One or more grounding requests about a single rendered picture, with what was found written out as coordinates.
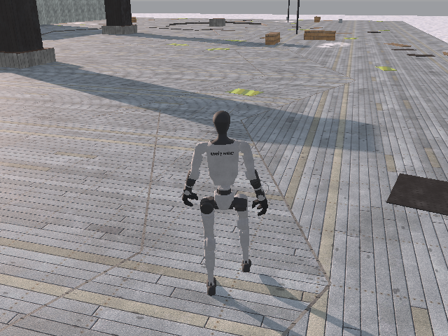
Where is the right robot upper arm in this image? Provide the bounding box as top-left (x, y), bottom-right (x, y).
top-left (237, 141), bottom-right (257, 180)

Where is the left robot hand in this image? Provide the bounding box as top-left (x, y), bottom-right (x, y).
top-left (182, 192), bottom-right (198, 207)

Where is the right robot hand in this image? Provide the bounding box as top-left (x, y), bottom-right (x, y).
top-left (252, 198), bottom-right (268, 216)

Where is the robot left foot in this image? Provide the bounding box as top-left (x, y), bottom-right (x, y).
top-left (206, 277), bottom-right (216, 296)

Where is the left robot upper arm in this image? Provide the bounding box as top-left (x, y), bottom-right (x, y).
top-left (189, 141), bottom-right (208, 180)

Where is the robot right forearm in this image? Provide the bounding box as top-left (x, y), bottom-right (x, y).
top-left (250, 170), bottom-right (266, 201)

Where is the robot torso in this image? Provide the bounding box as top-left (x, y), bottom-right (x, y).
top-left (206, 138), bottom-right (239, 210)

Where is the robot left forearm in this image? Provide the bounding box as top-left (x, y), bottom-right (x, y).
top-left (183, 170), bottom-right (196, 195)

